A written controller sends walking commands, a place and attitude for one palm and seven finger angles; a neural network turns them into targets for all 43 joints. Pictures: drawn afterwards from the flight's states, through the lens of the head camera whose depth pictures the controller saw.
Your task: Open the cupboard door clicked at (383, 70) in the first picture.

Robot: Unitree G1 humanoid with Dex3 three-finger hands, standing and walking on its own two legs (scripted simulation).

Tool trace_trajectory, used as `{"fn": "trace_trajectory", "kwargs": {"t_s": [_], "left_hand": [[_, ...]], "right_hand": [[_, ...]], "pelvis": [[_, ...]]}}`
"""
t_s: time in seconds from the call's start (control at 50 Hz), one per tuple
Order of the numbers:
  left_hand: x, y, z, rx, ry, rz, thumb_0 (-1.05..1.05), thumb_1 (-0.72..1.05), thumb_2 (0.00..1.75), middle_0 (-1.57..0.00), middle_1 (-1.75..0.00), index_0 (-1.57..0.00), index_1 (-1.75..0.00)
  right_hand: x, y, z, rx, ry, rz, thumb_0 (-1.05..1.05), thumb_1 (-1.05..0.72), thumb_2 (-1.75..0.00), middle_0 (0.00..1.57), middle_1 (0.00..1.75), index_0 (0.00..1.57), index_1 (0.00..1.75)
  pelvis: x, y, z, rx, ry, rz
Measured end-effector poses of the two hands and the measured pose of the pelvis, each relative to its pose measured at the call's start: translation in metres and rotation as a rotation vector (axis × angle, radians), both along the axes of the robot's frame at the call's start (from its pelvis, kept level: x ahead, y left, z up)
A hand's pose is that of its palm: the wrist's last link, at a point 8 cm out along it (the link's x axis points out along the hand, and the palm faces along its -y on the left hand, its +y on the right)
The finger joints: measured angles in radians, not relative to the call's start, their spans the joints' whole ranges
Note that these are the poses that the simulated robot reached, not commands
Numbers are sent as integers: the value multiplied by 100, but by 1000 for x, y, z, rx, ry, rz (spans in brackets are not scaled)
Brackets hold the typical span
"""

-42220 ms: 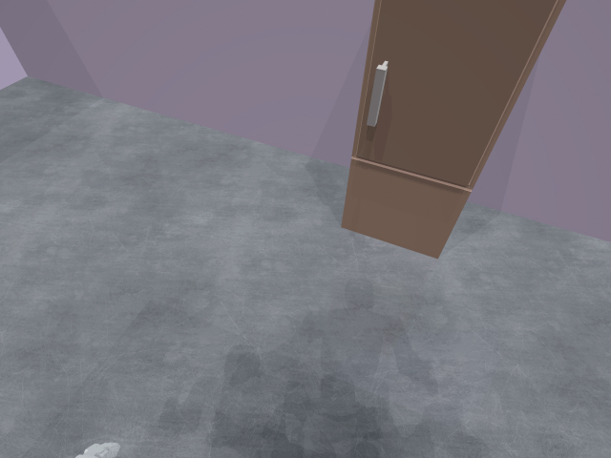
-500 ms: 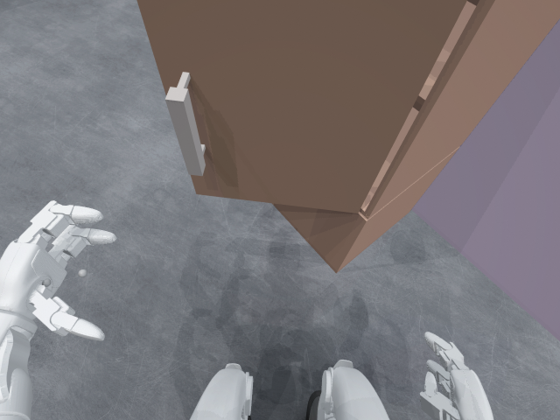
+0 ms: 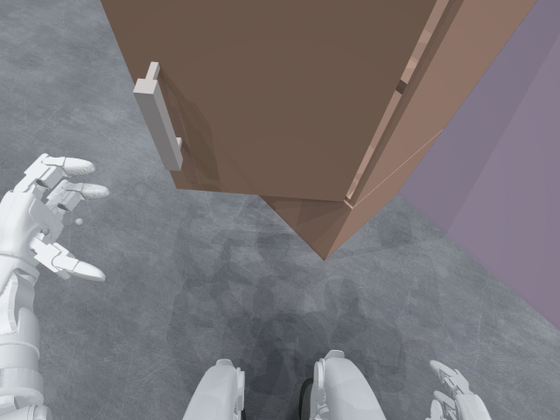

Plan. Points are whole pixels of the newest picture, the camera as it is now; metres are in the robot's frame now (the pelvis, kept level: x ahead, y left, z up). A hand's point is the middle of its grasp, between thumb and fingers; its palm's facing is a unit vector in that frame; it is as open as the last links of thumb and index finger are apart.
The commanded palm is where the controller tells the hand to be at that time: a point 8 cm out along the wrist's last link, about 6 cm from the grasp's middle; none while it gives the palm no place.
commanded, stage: move the hooked fingers beside the handle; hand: left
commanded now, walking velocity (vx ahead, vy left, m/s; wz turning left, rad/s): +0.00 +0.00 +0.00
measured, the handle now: (165, 120) +0.55 +0.21 +0.02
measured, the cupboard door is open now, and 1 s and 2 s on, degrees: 44 44 44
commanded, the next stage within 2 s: slide the fingers in behind the handle in 1.82 s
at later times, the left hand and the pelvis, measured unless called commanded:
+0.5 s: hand (103, 176) +0.43 +0.27 +0.03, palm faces -0.04 -1.00 -0.03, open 14.0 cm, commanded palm +0.42 +0.31 +0.04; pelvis +0.00 +0.00 -0.01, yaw -1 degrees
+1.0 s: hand (126, 138) +0.50 +0.25 +0.03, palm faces -0.04 -1.00 -0.03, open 14.0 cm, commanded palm +0.50 +0.29 +0.03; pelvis -0.01 +0.01 -0.02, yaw -2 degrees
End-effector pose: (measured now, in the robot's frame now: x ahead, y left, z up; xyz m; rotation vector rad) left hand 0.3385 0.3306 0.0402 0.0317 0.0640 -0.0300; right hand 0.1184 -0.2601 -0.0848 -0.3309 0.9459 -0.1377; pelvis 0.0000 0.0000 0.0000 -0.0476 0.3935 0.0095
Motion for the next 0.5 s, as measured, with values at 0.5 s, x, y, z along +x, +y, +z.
{"fn": "trace_trajectory", "kwargs": {"t_s": [0.5], "left_hand": [[72, -10, -3, -6, -23, -11, -1, -50, 30, -30, -120, -30, -120]], "right_hand": [[-41, -2, -15, -13, 181, -66, 0, -90, -90, 21, 30, 21, 30]], "pelvis": [[-2, 4, -7, -8, 44, -10]]}}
